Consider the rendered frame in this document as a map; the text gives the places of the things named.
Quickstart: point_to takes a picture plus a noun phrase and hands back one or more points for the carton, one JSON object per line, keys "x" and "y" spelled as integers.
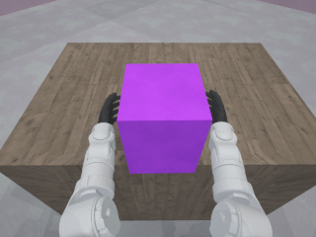
{"x": 163, "y": 117}

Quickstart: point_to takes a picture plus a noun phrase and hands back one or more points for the robot left forearm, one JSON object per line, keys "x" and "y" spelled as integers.
{"x": 97, "y": 177}

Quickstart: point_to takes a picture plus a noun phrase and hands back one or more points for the robot right forearm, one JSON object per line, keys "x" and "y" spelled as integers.
{"x": 230, "y": 181}

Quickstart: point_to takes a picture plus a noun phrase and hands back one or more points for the robot right upper arm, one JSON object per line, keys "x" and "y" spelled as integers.
{"x": 231, "y": 218}

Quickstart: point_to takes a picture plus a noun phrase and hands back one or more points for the robot left upper arm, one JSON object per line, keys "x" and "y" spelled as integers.
{"x": 92, "y": 217}

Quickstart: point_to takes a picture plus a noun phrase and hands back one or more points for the robot left hand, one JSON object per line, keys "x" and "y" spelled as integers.
{"x": 107, "y": 111}

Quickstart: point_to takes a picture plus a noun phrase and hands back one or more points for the robot right hand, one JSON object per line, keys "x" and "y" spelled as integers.
{"x": 217, "y": 110}

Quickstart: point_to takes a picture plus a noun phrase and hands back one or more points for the pedestal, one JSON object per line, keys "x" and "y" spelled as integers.
{"x": 276, "y": 131}

